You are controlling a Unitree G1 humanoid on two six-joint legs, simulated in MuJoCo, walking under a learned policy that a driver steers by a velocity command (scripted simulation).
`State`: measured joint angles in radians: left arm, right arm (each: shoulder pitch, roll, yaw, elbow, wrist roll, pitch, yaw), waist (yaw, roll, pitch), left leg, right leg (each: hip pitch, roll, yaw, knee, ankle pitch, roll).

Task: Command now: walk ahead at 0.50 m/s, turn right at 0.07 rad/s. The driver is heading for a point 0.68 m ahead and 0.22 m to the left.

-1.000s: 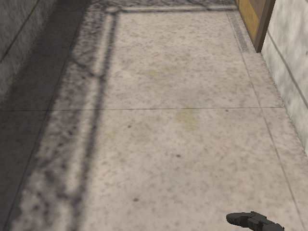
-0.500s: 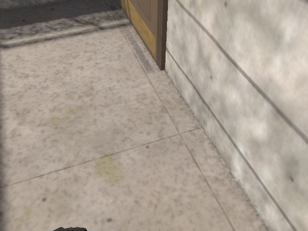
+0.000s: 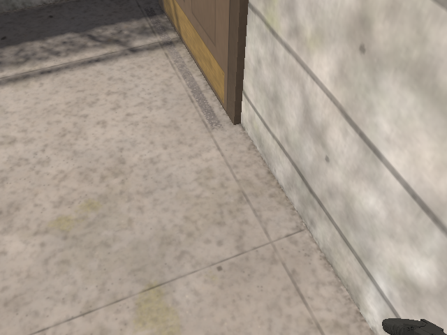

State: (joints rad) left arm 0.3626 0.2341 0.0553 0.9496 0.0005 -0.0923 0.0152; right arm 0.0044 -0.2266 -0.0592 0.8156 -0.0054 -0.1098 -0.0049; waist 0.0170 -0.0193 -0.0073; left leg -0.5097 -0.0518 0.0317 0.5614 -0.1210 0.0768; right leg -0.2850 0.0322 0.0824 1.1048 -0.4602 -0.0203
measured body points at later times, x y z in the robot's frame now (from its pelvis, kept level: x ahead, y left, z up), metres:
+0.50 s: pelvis +0.23 -0.01 +0.01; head +0.26 -0.02 +0.46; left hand +0.43 +0.24 -0.07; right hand +0.28 -0.29 -0.12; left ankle +0.12 +0.10 -0.68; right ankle +0.29 -0.12 -0.72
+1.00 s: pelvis +0.47 +0.13 -0.01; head +0.52 +0.14 +0.44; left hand +0.48 +0.43 -0.13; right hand +0.69 -0.11 -0.10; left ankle +0.53 +0.22 -0.72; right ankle +0.34 -0.10 -0.62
